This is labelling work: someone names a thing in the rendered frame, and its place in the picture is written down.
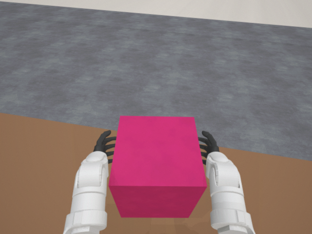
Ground left robot forearm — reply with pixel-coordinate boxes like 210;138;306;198
63;151;109;234

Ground left robot hand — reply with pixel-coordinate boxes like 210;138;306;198
93;130;117;164

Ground right robot hand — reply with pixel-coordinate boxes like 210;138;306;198
198;131;219;165

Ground right robot forearm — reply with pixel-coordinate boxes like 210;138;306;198
206;152;255;234

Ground carton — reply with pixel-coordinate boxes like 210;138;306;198
108;116;207;218

